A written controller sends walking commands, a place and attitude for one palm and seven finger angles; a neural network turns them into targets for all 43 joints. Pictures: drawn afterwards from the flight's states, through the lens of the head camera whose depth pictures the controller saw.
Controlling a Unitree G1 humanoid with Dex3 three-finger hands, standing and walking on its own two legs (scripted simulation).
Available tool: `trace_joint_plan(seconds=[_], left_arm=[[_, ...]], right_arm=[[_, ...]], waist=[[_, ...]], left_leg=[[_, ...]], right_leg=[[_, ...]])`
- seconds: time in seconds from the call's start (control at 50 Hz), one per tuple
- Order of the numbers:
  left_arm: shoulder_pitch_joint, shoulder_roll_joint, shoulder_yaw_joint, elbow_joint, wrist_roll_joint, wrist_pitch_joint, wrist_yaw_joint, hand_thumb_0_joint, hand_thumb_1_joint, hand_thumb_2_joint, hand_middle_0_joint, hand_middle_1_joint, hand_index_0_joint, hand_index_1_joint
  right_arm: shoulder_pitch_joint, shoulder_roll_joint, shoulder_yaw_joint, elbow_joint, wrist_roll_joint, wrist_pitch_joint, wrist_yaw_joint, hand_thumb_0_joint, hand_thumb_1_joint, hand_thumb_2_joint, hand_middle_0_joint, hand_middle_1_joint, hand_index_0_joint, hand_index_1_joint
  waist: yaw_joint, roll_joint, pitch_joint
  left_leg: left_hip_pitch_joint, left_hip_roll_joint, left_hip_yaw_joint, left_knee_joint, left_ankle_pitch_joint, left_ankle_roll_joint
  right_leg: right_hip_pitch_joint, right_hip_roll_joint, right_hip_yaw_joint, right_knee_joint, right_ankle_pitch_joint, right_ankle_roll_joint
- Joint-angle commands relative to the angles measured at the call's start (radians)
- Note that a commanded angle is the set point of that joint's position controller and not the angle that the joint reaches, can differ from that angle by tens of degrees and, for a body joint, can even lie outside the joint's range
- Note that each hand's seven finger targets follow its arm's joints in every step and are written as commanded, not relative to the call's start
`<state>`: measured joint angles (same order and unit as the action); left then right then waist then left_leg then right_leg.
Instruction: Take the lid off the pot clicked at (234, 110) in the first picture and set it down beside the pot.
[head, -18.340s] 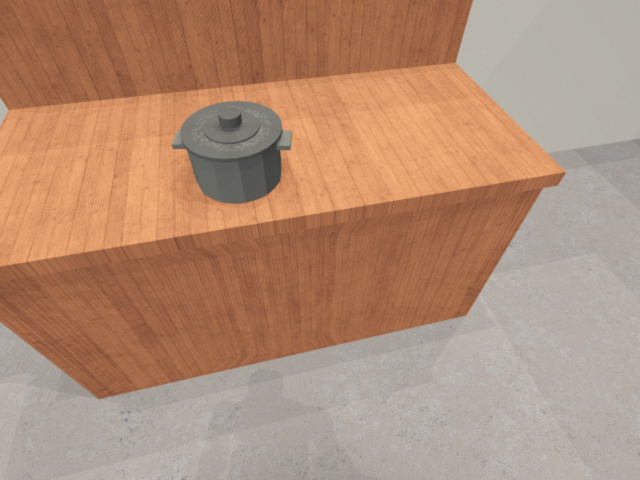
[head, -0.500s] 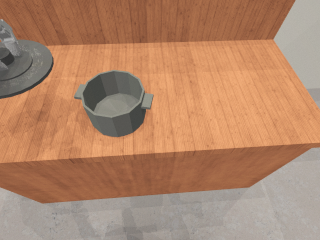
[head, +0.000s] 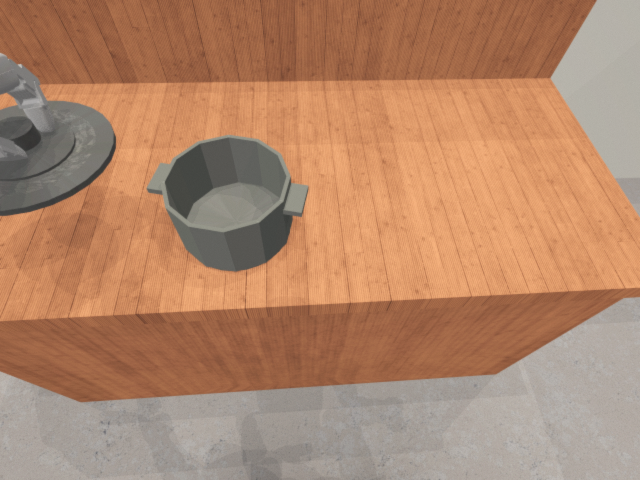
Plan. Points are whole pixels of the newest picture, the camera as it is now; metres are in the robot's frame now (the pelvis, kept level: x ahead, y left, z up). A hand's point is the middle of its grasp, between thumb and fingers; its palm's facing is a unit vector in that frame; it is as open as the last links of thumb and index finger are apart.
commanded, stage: lower the lid onto the table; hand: left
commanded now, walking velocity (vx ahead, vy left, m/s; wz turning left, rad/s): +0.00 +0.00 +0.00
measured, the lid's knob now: (16, 134) +0.49 +0.34 +0.14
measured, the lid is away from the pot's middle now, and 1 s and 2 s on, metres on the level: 0.22 0.22 0.23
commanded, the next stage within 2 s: none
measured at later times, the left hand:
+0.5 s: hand (17, 154) +0.46 +0.33 +0.14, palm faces -0.43 -0.08 -0.90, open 7.2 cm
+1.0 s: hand (33, 170) +0.47 +0.34 +0.10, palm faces -0.45 -0.11 -0.88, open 7.2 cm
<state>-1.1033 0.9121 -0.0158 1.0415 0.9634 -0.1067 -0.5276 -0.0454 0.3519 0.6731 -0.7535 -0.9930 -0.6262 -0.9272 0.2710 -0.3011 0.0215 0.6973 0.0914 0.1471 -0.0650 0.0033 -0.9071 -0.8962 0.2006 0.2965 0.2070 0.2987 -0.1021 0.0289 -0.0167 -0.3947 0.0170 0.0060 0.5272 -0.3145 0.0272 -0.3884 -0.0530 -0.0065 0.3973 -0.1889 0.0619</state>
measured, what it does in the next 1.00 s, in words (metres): stands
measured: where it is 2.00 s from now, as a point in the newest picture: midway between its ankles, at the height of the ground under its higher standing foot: outside the picture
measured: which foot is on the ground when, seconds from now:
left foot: down 0.00-1.00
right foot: down 0.00-1.00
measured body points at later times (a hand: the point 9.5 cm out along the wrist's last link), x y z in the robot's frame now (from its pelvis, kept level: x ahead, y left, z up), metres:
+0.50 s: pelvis +0.00 +0.00 +0.00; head +0.09 +0.01 +0.44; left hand +0.48 +0.33 +0.19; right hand +0.01 -0.28 -0.13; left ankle -0.04 +0.10 -0.74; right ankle -0.01 -0.17 -0.74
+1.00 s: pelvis +0.00 +0.00 -0.01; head +0.10 +0.02 +0.43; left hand +0.49 +0.34 +0.15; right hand +0.00 -0.28 -0.13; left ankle -0.04 +0.10 -0.74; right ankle -0.01 -0.17 -0.74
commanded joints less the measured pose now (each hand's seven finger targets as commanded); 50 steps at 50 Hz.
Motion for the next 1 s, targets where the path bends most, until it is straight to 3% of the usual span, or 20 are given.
trace_joint_plan(seconds=[0.0, 0.04, 0.06, 0.12, 0.2, 0.24, 0.26, 0.3, 0.32, 0.38, 0.44, 0.46, 0.52, 0.58, 0.66, 0.76, 0.82, 0.86, 0.92, 0.98], left_arm=[[-0.516, 0.344, 0.079, -0.199, -0.006, 0.000, 0.054, 0.000, 0.775, 0.867, -0.898, -1.079, -0.837, -1.045], [-0.542, 0.376, 0.104, -0.263, -0.009, -0.015, 0.059, 0.000, 0.775, 0.867, -0.898, -1.079, -0.837, -1.045], [-0.526, 0.342, 0.082, -0.238, -0.006, -0.012, 0.060, 0.000, 0.775, 0.867, -0.898, -1.079, -0.837, -1.045], [-0.516, 0.315, 0.059, -0.195, -0.019, -0.012, 0.057, 0.000, 0.775, 0.867, -0.898, -1.079, -0.837, -1.045], [-0.541, 0.322, 0.060, -0.238, -0.014, -0.023, 0.068, 0.000, 0.775, 0.867, -0.898, -1.079, -0.837, -1.045], [-0.538, 0.376, 0.114, -0.271, -0.014, -0.037, 0.080, 0.000, 0.775, 0.867, -0.898, -1.079, -0.837, -1.045], [-0.523, 0.373, 0.118, -0.252, -0.010, -0.037, 0.085, 0.000, 0.775, 0.867, -0.898, -1.079, -0.837, -1.045], [-0.474, 0.333, 0.098, -0.182, -0.016, -0.029, 0.085, 0.000, 0.775, 0.867, -0.898, -1.079, -0.837, -1.045], [-0.470, 0.356, 0.111, -0.170, -0.014, -0.027, 0.088, 0.000, 0.775, 0.867, -0.898, -1.079, -0.837, -1.045], [-0.472, 0.330, 0.068, -0.138, 0.007, -0.018, 0.095, 0.000, 0.775, 0.867, -0.898, -1.079, -0.837, -1.045], [-0.517, 0.354, 0.087, -0.221, 0.012, -0.030, 0.101, 0.000, 0.775, 0.867, -0.898, -1.079, -0.837, -1.045], [-0.501, 0.363, 0.104, -0.211, 0.011, -0.031, 0.105, 0.000, 0.775, 0.867, -0.898, -1.079, -0.837, -1.045], [-0.459, 0.359, 0.110, -0.149, 0.000, -0.030, 0.103, 0.000, 0.775, 0.867, -0.898, -1.079, -0.837, -1.045], [-0.470, 0.326, 0.080, -0.157, 0.004, -0.030, 0.108, 0.000, 0.775, 0.867, -0.898, -1.079, -0.837, -1.045], [-0.473, 0.371, 0.116, -0.170, 0.014, -0.038, 0.122, 0.000, 0.775, 0.867, -0.898, -1.079, -0.837, -1.045], [-0.443, 0.355, 0.092, -0.115, 0.015, -0.037, 0.127, 0.000, 0.775, 0.867, -0.898, -1.079, -0.837, -1.045], [-0.462, 0.356, 0.092, -0.148, 0.018, -0.043, 0.130, 0.000, 0.775, 0.867, -0.898, -1.079, -0.837, -1.045], [-0.458, 0.396, 0.128, -0.167, 0.014, -0.050, 0.133, 0.000, 0.775, 0.867, -0.898, -1.079, -0.837, -1.045], [-0.410, 0.397, 0.133, -0.112, 0.012, -0.050, 0.133, 0.000, 0.775, 0.867, -0.898, -1.079, -0.837, -1.045], [-0.422, 0.367, 0.104, -0.125, 0.019, -0.053, 0.133, 0.000, 0.775, 0.867, -0.898, -1.079, -0.837, -1.045]], right_arm=[[0.095, -0.176, -0.056, -0.056, 0.004, -0.010, -0.013, 0.000, -0.900, -0.900, 0.200, 0.300, 0.200, 0.300], [0.092, -0.180, -0.060, -0.060, 0.000, -0.012, -0.016, 0.000, -0.900, -0.900, 0.200, 0.300, 0.200, 0.300], [0.103, -0.172, -0.061, -0.058, -0.002, -0.012, -0.017, 0.000, -0.900, -0.900, 0.200, 0.300, 0.200, 0.300], [0.107, -0.176, -0.057, -0.045, 0.004, -0.012, -0.021, 0.000, -0.900, -0.900, 0.200, 0.300, 0.200, 0.300], [0.119, -0.175, -0.058, -0.039, 0.002, -0.016, -0.027, 0.000, -0.900, -0.900, 0.200, 0.300, 0.200, 0.300], [0.122, -0.180, -0.063, -0.039, -0.004, -0.022, -0.028, 0.000, -0.900, -0.900, 0.200, 0.300, 0.200, 0.300], [0.131, -0.175, -0.062, -0.041, -0.007, -0.022, -0.028, 0.000, -0.900, -0.900, 0.200, 0.300, 0.200, 0.300], [0.128, -0.172, -0.061, -0.038, -0.003, -0.022, -0.028, 0.000, -0.900, -0.900, 0.200, 0.300, 0.200, 0.300], [0.132, -0.178, -0.057, -0.035, -0.002, -0.018, -0.026, 0.000, -0.900, -0.900, 0.200, 0.300, 0.200, 0.300], [0.130, -0.181, -0.054, -0.032, 0.005, -0.011, -0.026, 0.000, -0.900, -0.900, 0.200, 0.300, 0.200, 0.300], [0.133, -0.181, -0.061, -0.039, -0.001, -0.018, -0.027, 0.000, -0.900, -0.900, 0.200, 0.300, 0.200, 0.300], [0.147, -0.177, -0.063, -0.043, -0.004, -0.015, -0.029, 0.000, -0.900, -0.900, 0.200, 0.300, 0.200, 0.300], [0.151, -0.177, -0.061, -0.039, -0.001, -0.016, -0.034, 0.000, -0.900, -0.900, 0.200, 0.300, 0.200, 0.300], [0.156, -0.178, -0.062, -0.031, -0.002, -0.017, -0.033, 0.000, -0.900, -0.900, 0.200, 0.300, 0.200, 0.300], [0.166, -0.181, -0.064, -0.030, -0.006, -0.017, -0.036, 0.000, -0.900, -0.900, 0.200, 0.300, 0.200, 0.300], [0.172, -0.182, -0.058, -0.027, 0.000, -0.016, -0.041, 0.000, -0.900, -0.900, 0.200, 0.300, 0.200, 0.300], [0.175, -0.179, -0.060, -0.029, -0.001, -0.018, -0.046, 0.000, -0.900, -0.900, 0.200, 0.300, 0.200, 0.300], [0.182, -0.182, -0.061, -0.026, -0.005, -0.017, -0.046, 0.000, -0.900, -0.900, 0.200, 0.300, 0.200, 0.300], [0.181, -0.182, -0.059, -0.027, -0.001, -0.014, -0.049, 0.000, -0.900, -0.900, 0.200, 0.300, 0.200, 0.300], [0.181, -0.183, -0.060, -0.023, 0.000, -0.008, -0.046, 0.000, -0.900, -0.900, 0.200, 0.300, 0.200, 0.300]], waist=[[-0.005, 0.121, -0.440], [0.003, 0.164, -0.495], [-0.009, 0.157, -0.500], [-0.018, 0.133, -0.438], [-0.017, 0.170, -0.476], [-0.006, 0.186, -0.512], [-0.009, 0.181, -0.521], [-0.012, 0.154, -0.464], [-0.008, 0.120, -0.446], [-0.017, 0.121, -0.421], [-0.010, 0.183, -0.482], [-0.013, 0.171, -0.518], [-0.019, 0.132, -0.478], [-0.022, 0.150, -0.454], [-0.020, 0.151, -0.503], [-0.029, 0.136, -0.461], [-0.030, 0.165, -0.488], [-0.026, 0.166, -0.519], [-0.026, 0.144, -0.485], [-0.029, 0.190, -0.469]], left_leg=[[0.239, -0.029, 0.009, 0.001, 0.560, 0.053], [0.281, -0.026, -0.002, 0.011, 0.628, 0.051], [0.290, -0.027, 0.001, 0.018, 0.626, 0.052], [0.246, -0.026, 0.008, 0.011, 0.536, 0.052], [0.268, -0.023, 0.003, 0.020, 0.572, 0.050], [0.302, -0.019, -0.005, 0.032, 0.639, 0.049], [0.299, -0.022, -0.009, 0.032, 0.648, 0.049], [0.260, -0.023, -0.001, 0.030, 0.608, 0.051], [0.227, -0.024, -0.001, 0.021, 0.561, 0.049], [0.193, -0.025, 0.011, 0.020, 0.522, 0.047], [0.257, -0.019, -0.001, 0.029, 0.588, 0.044], [0.272, -0.022, -0.007, 0.039, 0.620, 0.045], [0.229, -0.025, 0.002, 0.039, 0.567, 0.051], [0.233, -0.020, 0.002, 0.040, 0.569, 0.047], [0.242, -0.021, -0.001, 0.050, 0.604, 0.048], [0.192, -0.023, 0.010, 0.055, 0.541, 0.049], [0.212, -0.021, 0.007, 0.061, 0.558, 0.048], [0.227, -0.020, 0.004, 0.073, 0.612, 0.050], [0.184, -0.024, 0.010, 0.080, 0.586, 0.051], [0.203, -0.019, 0.005, 0.086, 0.601, 0.044]], right_leg=[[0.149, 0.080, -0.071, 0.036, 0.356, -0.078], [0.146, 0.077, -0.068, 0.045, 0.371, -0.083], [0.129, 0.083, -0.067, 0.045, 0.358, -0.078], [0.104, 0.083, -0.072, 0.038, 0.316, -0.078], [0.100, 0.084, -0.071, 0.050, 0.326, -0.082], [0.101, 0.082, -0.068, 0.055, 0.347, -0.085], [0.107, 0.086, -0.069, 0.059, 0.349, -0.081], [0.094, 0.084, -0.071, 0.053, 0.341, -0.080], [0.106, 0.084, -0.074, 0.053, 0.330, -0.081], [0.091, 0.084, -0.071, 0.058, 0.325, -0.083], [0.082, 0.083, -0.069, 0.064, 0.325, -0.089], [0.089, 0.088, -0.069, 0.070, 0.333, -0.085], [0.082, 0.086, -0.069, 0.067, 0.321, -0.080], [0.051, 0.089, -0.072, 0.068, 0.308, -0.083], [0.072, 0.089, -0.064, 0.078, 0.334, -0.082], [0.049, 0.090, -0.066, 0.085, 0.308, -0.082], [0.042, 0.089, -0.068, 0.089, 0.312, -0.083], [0.057, 0.090, -0.064, 0.097, 0.342, -0.081], [0.049, 0.090, -0.066, 0.101, 0.337, -0.079], [-0.001, 0.092, -0.070, 0.104, 0.307, -0.083]])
